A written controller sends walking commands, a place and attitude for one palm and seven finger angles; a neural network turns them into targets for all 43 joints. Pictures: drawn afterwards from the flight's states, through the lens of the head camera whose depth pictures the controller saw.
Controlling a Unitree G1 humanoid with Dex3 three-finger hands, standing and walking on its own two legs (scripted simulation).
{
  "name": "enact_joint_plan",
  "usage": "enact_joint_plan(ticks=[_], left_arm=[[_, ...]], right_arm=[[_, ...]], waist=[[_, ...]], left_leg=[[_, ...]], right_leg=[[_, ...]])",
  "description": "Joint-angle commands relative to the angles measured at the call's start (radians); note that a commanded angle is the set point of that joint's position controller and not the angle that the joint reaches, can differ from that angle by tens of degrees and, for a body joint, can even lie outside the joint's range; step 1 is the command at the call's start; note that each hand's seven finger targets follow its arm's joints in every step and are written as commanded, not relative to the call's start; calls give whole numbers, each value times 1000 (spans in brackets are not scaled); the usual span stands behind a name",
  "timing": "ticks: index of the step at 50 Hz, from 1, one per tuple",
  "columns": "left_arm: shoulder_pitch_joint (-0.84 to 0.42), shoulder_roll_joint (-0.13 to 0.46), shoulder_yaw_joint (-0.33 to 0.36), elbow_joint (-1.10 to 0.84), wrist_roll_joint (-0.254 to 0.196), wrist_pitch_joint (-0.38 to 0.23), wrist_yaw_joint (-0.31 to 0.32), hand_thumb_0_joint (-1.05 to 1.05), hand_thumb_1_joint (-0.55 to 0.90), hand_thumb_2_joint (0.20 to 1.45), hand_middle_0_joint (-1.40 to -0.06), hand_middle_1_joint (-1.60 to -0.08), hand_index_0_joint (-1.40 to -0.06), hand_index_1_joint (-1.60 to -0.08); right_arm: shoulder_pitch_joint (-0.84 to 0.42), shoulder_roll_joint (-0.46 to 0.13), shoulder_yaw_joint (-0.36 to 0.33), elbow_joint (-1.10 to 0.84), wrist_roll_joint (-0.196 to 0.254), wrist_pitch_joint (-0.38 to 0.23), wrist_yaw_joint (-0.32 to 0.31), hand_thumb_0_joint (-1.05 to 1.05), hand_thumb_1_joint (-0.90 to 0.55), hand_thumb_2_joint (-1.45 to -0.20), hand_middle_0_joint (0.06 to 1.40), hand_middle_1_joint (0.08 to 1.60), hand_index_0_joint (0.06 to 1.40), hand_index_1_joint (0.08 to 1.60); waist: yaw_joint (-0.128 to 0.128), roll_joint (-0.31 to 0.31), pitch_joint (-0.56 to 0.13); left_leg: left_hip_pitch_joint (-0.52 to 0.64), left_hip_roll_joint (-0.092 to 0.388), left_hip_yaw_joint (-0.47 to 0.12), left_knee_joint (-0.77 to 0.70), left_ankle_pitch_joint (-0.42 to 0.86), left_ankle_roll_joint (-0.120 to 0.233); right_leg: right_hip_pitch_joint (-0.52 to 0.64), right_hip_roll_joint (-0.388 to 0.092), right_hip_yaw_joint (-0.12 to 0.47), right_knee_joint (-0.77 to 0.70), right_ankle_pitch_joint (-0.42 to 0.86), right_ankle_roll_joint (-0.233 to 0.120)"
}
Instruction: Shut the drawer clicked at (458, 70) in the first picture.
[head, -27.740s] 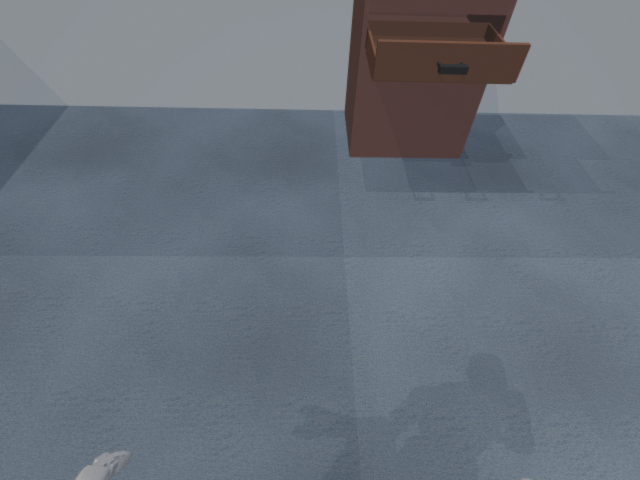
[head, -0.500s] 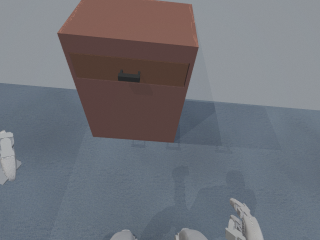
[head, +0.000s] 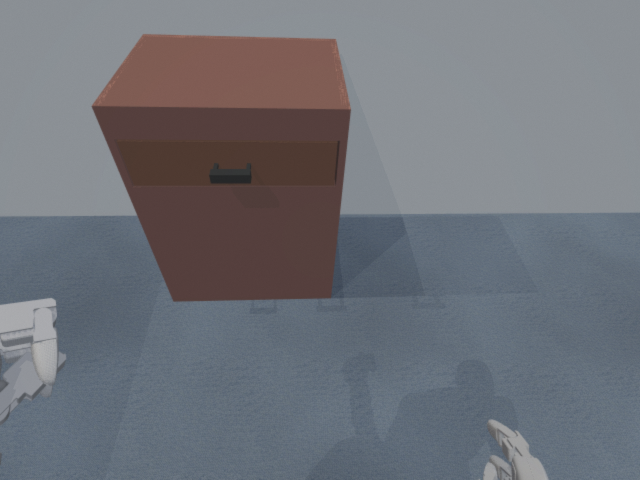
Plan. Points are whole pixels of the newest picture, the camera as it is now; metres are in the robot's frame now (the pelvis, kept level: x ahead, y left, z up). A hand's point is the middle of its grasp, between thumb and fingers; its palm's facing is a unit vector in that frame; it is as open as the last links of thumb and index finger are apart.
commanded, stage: stop stepping back and stand still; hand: left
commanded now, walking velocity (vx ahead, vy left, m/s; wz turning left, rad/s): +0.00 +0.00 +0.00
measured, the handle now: (231, 171) +0.85 +0.24 -0.14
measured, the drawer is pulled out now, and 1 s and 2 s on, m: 0.00 0.00 0.00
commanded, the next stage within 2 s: let the arm hang, fingers relaxed in 0.16 s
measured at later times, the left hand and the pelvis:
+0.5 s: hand out of the picture +0.10 +0.19 -0.14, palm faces +0.01 -0.97 -0.24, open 3.1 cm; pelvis -0.01 +0.00 -0.01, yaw +1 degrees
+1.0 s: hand out of the picture -0.05 +0.20 -0.17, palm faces +0.04 -0.97 -0.25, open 6.8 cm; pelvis -0.01 +0.00 +0.00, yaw +1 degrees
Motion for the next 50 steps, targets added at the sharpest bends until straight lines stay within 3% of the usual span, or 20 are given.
enact_joint_plan(ticks=[1, 3, 5, 9, 12, 13, 14, 15, 17, 18, 20, 22, 26, 30, 32, 34, 38, 43, 47, 50], left_arm=[[5, 168, 131, -234, -5, -82, 18, 0, 900, 900, -1400, -1600, -1400, -1600], [-6, 166, 131, -219, -7, -80, 20, 0, 900, 900, -1400, -1600, -1400, -1600], [-26, 145, 114, -189, -7, -78, 20, 0, 900, 900, -1400, -1600, -1400, -1600], [-75, 131, 94, -156, -3, -66, 17, 0, 900, 900, -1400, -1600, -1400, -1600], [-80, 133, 91, -170, 2, -63, 16, 0, 900, 900, -1400, -1600, -1400, -1600], [-173, 3, -286, 662, 76, 76, -113, 0, 900, 900, -1400, -1600, -1400, -1600], [-171, -8, -231, 688, 73, 183, -135, 0, 900, 900, -1360, -1557, -1360, -1557], [-153, -30, -243, 681, 70, 212, -137, 0, 900, 900, -1320, -1513, -1320, -1513], [-201, -28, -251, 761, 73, 210, -141, 0, 900, 900, -1240, -1427, -1240, -1427], [-231, -19, -257, 813, 77, 210, -139, 0, 900, 900, -1200, -1383, -1200, -1383], [-276, -3, -263, 923, 74, 215, -137, 0, 900, 900, -1120, -1297, -1120, -1297], [-318, 7, -274, 1039, 69, 223, -131, 0, 900, 900, -1040, -1210, -1040, -1210], [-322, -14, -303, 1242, 57, 233, -124, 0, 900, 900, -880, -1037, -880, -1037], [-279, -29, -309, 1396, 51, 231, -125, 0, 900, 900, -720, -863, -720, -863], [-274, -36, -312, 1451, 50, 229, -127, 0, 900, 900, -640, -777, -640, -777], [-271, -39, -319, 1494, 50, 229, -128, 0, 900, 900, -560, -690, -560, -690], [-248, -50, -329, 1565, 50, 222, -125, 0, 900, 900, -400, -517, -400, -517], [-242, -65, -336, 1618, 48, 220, -118, 0, 900, 900, -200, -300, -200, -300], [-233, -84, -338, 1645, 48, 221, -113, 0, 900, 900, -200, -300, -200, -300], [-233, -93, -338, 1653, 47, 220, -110, 0, 900, 900, -200, -300, -200, -300]], right_arm=[[-127, -100, -41, -167, -7, -48, 1, 0, -900, -900, 200, 300, 200, 300], [-123, -103, -44, -161, -9, -43, -1, 0, -900, -900, 200, 300, 200, 300], [-126, -100, -40, -157, -8, -40, -5, 0, -900, -900, 200, 300, 200, 300], [-137, -102, -30, -160, -9, -44, -15, 0, -900, -900, 200, 300, 200, 300], [-136, -100, -27, -163, -9, -51, -17, 0, -900, -900, 200, 300, 200, 300], [-171, -251, -77, 108, -8, -98, 65, 0, -900, -900, 200, 300, 200, 300], [-107, -231, -80, 95, -4, -1, 78, 0, -900, -900, 200, 300, 200, 300], [-86, -182, -69, 68, -2, 23, 77, 0, -900, -900, 200, 300, 200, 300], [-77, -163, -51, 75, -19, 47, 75, 0, -900, -900, 200, 300, 200, 300], [-73, -158, -49, 79, -27, 57, 75, 0, -900, -900, 200, 300, 200, 300], [-96, -164, -46, 98, -36, 74, 71, 0, -900, -900, 200, 300, 200, 300], [-100, -154, -44, 125, -42, 95, 69, 0, -900, -900, 200, 300, 200, 300], [-93, -125, -28, 197, -41, 119, 64, 0, -900, -900, 200, 300, 200, 300], [-47, -104, -32, 258, -38, 134, 54, 0, -900, -900, 200, 300, 200, 300], [-16, -101, -35, 285, -37, 137, 51, 0, -900, -900, 200, 300, 200, 300], [16, -111, -41, 308, -33, 140, 49, 0, -900, -900, 200, 300, 200, 300], [52, -108, -45, 349, -29, 139, 45, 0, -900, -900, 200, 300, 200, 300], [82, -92, -43, 400, -27, 135, 43, 0, -900, -900, 200, 300, 200, 300], [80, -74, -40, 429, -29, 136, 42, 0, -900, -900, 200, 300, 200, 300], [89, -50, -36, 444, -30, 135, 43, 0, -900, -900, 200, 300, 200, 300]], waist=[[19, 8, -19], [13, 22, -11], [13, 54, 6], [20, 83, 26], [27, 91, -12], [-8, 79, -4], [24, 23, -72], [20, -8, -87], [29, -92, -111], [28, -164, -128], [33, -216, -102], [29, -175, -72], [34, 124, 3], [38, 224, 14], [33, 204, 10], [30, 130, 23], [30, 40, 30], [24, 18, 65], [29, 2, 113], [28, -16, 113]], left_leg=[[60, 29, -55, -43, -144, 16], [99, 35, -53, -23, -106, 12], [120, 51, -68, -62, -94, 16], [91, 85, -125, -181, -170, 26], [90, 94, -135, -222, -196, 33], [45, 101, -142, -21, 213, 30], [70, 102, -102, 19, 315, 30], [100, 96, -81, 59, 284, 23], [52, 88, -114, 67, 213, 46], [48, 79, -118, 73, 233, 45], [27, 56, -111, 82, 199, 44], [46, 41, -97, 67, 164, 36], [37, 57, -133, -54, 49, 32], [41, 61, -151, -116, -111, 28], [51, 63, -157, -136, -172, 25], [59, 77, -173, -162, -210, 28], [96, 76, -157, -153, -160, 30], [122, 80, -144, -161, -117, 30], [98, 77, -133, -175, -133, 29], [110, 72, -119, -166, -101, 27]], right_leg=[[-120, -82, 129, -207, -80, -57], [-163, -95, 136, -217, -75, -64], [-179, -64, 108, -192, -40, -49], [-133, -2, 37, -139, -6, -19], [-77, 7, 19, -114, 36, -12], [-190, -44, -8, 43, 212, -23], [-142, -82, 37, 19, 232, -20], [-160, -83, 28, 19, 213, -20], [-141, -77, 29, 36, 191, -41], [-109, -72, 37, 48, 217, -49], [-102, -97, 63, 17, 237, -66], [-117, -108, 75, -11, 207, -73], [-117, -68, 62, -52, 23, -57], [-94, -57, 54, -103, -23, -67], [-95, -54, 53, -120, -44, -73], [-103, -50, 38, -128, -61, -70], [-120, -59, 46, -154, -51, -74], [-146, -63, 45, -160, -47, -72], [-158, -62, 45, -165, -64, -67], [-162, -68, 47, -169, -60, -65]])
